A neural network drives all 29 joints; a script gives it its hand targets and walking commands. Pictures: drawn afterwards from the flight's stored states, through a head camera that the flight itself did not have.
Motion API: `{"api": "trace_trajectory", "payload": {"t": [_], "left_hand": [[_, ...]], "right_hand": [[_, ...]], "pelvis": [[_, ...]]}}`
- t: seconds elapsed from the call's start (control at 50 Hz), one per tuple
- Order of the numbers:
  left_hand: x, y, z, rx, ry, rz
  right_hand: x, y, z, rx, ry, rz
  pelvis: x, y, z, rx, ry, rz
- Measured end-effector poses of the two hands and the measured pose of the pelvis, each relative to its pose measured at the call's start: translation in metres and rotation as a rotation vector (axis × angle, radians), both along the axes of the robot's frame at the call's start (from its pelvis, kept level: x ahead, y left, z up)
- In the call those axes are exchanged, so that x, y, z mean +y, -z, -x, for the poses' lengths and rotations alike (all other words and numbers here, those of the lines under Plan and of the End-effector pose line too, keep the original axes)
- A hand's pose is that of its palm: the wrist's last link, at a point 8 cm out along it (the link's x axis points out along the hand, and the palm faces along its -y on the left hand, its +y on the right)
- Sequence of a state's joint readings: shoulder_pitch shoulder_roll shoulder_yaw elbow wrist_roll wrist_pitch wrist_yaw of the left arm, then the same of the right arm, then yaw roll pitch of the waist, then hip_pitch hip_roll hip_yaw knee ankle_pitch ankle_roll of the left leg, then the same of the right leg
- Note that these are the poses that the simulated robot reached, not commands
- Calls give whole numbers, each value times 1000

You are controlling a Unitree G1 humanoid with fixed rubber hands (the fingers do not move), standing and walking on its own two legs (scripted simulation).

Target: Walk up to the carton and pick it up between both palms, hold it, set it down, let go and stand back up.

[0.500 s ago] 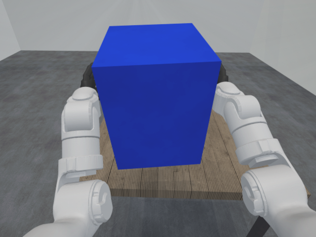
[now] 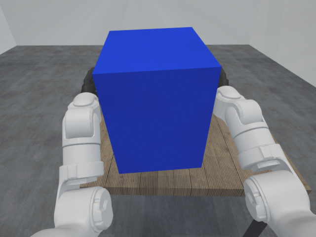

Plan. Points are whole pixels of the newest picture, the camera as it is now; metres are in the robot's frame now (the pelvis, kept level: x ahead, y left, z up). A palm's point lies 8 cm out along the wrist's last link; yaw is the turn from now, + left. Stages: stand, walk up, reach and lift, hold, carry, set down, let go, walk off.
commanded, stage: hold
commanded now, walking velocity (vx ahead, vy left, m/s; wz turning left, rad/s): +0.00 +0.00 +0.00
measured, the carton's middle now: (155, 99) +0.39 +0.01 +0.22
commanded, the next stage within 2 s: set down in 1.54 s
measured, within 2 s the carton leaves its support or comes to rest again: neither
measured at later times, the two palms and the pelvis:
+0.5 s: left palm (89, 97) +0.36 +0.16 +0.25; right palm (219, 90) +0.36 -0.14 +0.26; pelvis +0.00 +0.00 +0.00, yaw +0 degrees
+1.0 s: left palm (87, 95) +0.36 +0.16 +0.26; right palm (220, 88) +0.36 -0.14 +0.27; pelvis +0.00 +0.00 +0.00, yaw +0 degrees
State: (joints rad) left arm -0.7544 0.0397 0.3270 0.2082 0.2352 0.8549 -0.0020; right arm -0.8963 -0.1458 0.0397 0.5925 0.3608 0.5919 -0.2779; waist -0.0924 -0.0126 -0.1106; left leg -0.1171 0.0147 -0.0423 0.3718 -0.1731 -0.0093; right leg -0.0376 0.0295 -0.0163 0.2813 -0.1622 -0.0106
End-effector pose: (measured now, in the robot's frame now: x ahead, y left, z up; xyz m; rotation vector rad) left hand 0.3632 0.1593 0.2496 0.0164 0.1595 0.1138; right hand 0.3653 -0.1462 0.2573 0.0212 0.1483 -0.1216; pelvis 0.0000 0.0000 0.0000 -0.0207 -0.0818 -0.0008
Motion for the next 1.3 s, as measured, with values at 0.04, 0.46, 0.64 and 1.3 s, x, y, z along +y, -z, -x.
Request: {"api": "trace_trajectory", "payload": {"t": [0.04, 0.46, 0.64, 1.3], "left_hand": [[0, 0, 0, -2, -1, 2], [1, -5, 3, -4, -2, 7], [1, -6, 2, -1, -1, 5], [8, -18, 10, -29, -14, 23]], "right_hand": [[0, 0, 0, -1, -1, -1], [1, -5, 3, -3, 1, -10], [1, -7, 2, 1, 2, -7], [8, -19, 7, -22, -9, -3]], "pelvis": [[0, 0, -1, -1, -1, 0], [1, 0, 0, -12, 2, -1], [0, 0, 1, -5, 2, -1], [1, 1, 4, -8, -8, -1]]}}
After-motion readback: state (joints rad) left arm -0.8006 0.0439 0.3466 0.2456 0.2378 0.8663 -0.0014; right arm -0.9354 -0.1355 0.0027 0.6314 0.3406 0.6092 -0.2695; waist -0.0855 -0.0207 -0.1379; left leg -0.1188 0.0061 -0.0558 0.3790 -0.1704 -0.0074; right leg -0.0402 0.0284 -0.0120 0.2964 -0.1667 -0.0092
